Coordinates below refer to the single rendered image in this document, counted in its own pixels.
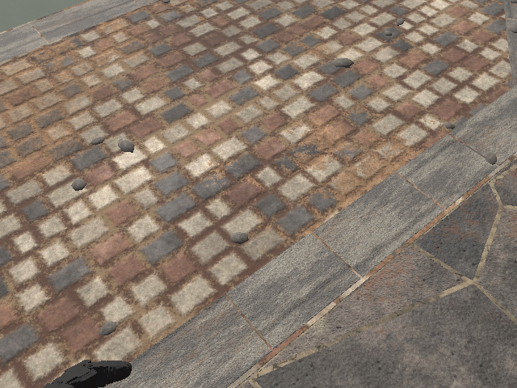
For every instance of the left robot hand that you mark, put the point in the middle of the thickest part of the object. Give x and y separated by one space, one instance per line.
87 374

